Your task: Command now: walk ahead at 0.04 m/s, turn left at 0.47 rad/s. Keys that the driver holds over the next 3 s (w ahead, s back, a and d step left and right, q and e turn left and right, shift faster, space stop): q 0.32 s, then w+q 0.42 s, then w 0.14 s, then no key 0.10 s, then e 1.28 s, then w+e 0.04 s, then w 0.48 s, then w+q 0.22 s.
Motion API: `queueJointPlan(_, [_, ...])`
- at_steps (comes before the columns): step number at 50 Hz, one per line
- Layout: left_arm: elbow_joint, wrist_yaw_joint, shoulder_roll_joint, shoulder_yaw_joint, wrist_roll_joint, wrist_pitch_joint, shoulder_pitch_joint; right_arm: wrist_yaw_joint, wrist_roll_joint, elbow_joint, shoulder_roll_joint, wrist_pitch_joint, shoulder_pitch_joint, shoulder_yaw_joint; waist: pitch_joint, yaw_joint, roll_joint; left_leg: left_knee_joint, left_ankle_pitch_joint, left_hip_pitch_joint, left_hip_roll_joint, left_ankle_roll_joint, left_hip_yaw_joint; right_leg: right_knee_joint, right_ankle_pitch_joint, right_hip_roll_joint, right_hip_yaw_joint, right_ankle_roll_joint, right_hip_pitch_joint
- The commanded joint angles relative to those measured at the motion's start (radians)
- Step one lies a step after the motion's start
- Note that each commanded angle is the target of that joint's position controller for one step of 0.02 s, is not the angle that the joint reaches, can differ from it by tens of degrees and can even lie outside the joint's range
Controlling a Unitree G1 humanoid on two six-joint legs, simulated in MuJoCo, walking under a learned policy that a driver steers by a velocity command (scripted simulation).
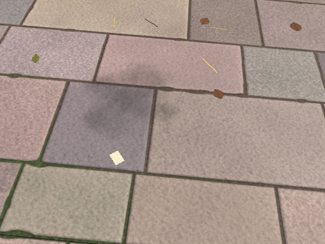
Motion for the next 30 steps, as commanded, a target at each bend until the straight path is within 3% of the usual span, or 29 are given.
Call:
queueJointPlan(1, [-0.041, 0.007, 0.068, 0.019, -0.005, -0.01, 0.05, -0.022, 0.002, -0.077, -0.172, 0.004, -0.018, -0.051, -0.192, 0.022, 0.154, -0.15, 0.097, 0.191, 0.215, 0.173, -0.297, -0.131, 0.06, 0.0, 0.023, 0.022, 0.006])
queueJointPlan(7, [-0.035, -0.014, 0.082, 0.024, -0.01, -0.029, 0.054, -0.029, 0.008, -0.096, -0.18, 0.027, -0.037, -0.061, -0.173, 0.013, 0.182, -0.152, -0.053, 0.143, 0.194, 0.149, -0.388, -0.35, 0.14, 0.014, 0.03, 0.01, 0.119])
queueJointPlan(9, [-0.017, -0.023, 0.083, 0.029, -0.011, -0.041, 0.105, -0.034, 0.018, -0.106, -0.175, 0.039, -0.061, -0.059, -0.162, 0.048, 0.178, -0.115, -0.068, 0.108, 0.163, 0.115, -0.392, -0.524, 0.242, 0.015, 0.007, -0.017, 0.217])
queueJointPlan(10, [-0.009, -0.023, 0.109, 0.038, -0.007, -0.043, 0.131, -0.036, 0.022, -0.106, -0.157, 0.043, -0.045, -0.053, -0.16, 0.054, 0.153, -0.074, -0.125, 0.056, 0.125, 0.077, -0.369, -0.605, 0.285, -0.034, 0.03, -0.041, 0.299])
queueJointPlan(11, [-0.015, -0.016, 0.18, 0.054, 0.013, -0.04, 0.154, -0.033, 0.014, -0.11, -0.107, 0.043, -0.014, -0.04, -0.168, 0.037, -0.005, 0.109, -0.307, -0.062, 0.044, 0.02, -0.27, -0.677, 0.26, -0.235, 0.208, -0.114, 0.389])
queueJointPlan(12, [-0.022, -0.017, 0.242, 0.066, 0.048, -0.032, 0.102, -0.03, 0.02, -0.147, -0.106, 0.032, -0.029, -0.045, -0.101, 0.006, -0.289, 0.33, -0.467, -0.216, -0.099, -0.031, -0.072, -0.746, 0.357, -0.397, 0.448, -0.262, 0.305])
queueJointPlan(13, [-0.06, -0.015, 0.18, 0.048, 0.06, -0.039, 0.038, -0.028, 0.003, -0.124, -0.184, 0.023, 0.002, -0.067, -0.092, 0.002, -0.21, 0.539, -0.464, -0.208, -0.026, -0.062, -0.107, -0.732, 0.425, -0.432, 0.44, -0.312, 0.268])
queueJointPlan(14, [-0.077, -0.008, 0.128, 0.034, 0.045, -0.042, -0.017, -0.024, 0.011, -0.095, -0.207, 0.027, 0.037, -0.081, -0.09, -0.022, -0.138, 0.624, -0.406, -0.203, -0.022, -0.074, -0.102, -0.703, 0.467, -0.379, 0.332, -0.278, 0.264])
queueJointPlan(15, [-0.085, -0.005, 0.109, 0.028, 0.025, -0.043, -0.042, -0.028, 0.01, -0.068, -0.183, 0.039, 0.066, -0.08, -0.083, -0.029, -0.105, 0.674, -0.357, -0.211, -0.016, -0.094, -0.086, -0.681, 0.476, -0.319, 0.242, -0.238, 0.285])
queueJointPlan(16, [-0.083, -0.001, 0.101, 0.024, 0.009, -0.043, -0.039, -0.029, 0.007, -0.066, -0.162, 0.047, 0.07, -0.075, -0.075, -0.016, -0.102, 0.722, -0.315, -0.243, -0.008, -0.112, -0.081, -0.667, 0.506, -0.304, 0.2, -0.23, 0.315])
queueJointPlan(19, [-0.057, 0.013, 0.118, 0.027, 0.002, -0.034, 0.072, -0.011, 0.023, -0.12, -0.112, 0.045, -0.029, -0.051, -0.066, 0.062, -0.144, 0.642, -0.216, -0.326, 0.043, -0.135, 0.002, -0.742, 0.205, -0.282, 0.15, -0.232, 0.409])
queueJointPlan(22, [-0.044, 0.015, 0.155, 0.038, 0.003, -0.039, 0.142, 0.002, 0.021, -0.163, -0.102, 0.029, -0.103, -0.04, -0.062, 0.115, -0.145, 0.513, -0.223, -0.344, 0.079, -0.14, 0.023, -0.782, 0.09, -0.323, 0.164, -0.242, 0.49])
queueJointPlan(26, [-0.04, -0.006, 0.193, 0.055, -0.007, -0.057, 0.144, 0.022, 0.017, -0.187, -0.074, 0.01, -0.118, -0.023, -0.034, 0.117, -0.142, 0.341, -0.229, -0.224, 0.109, -0.099, 0.077, -0.811, 0.09, -0.341, 0.08, -0.233, 0.431])
queueJointPlan(30, [-0.031, -0.04, 0.212, 0.067, -0.025, -0.07, 0.137, 0.037, 0.022, -0.187, -0.084, 0.007, -0.09, -0.023, -0.014, 0.092, -0.137, 0.191, -0.228, -0.05, 0.095, -0.038, 0.133, -0.792, 0.118, -0.343, -0.003, -0.226, 0.342])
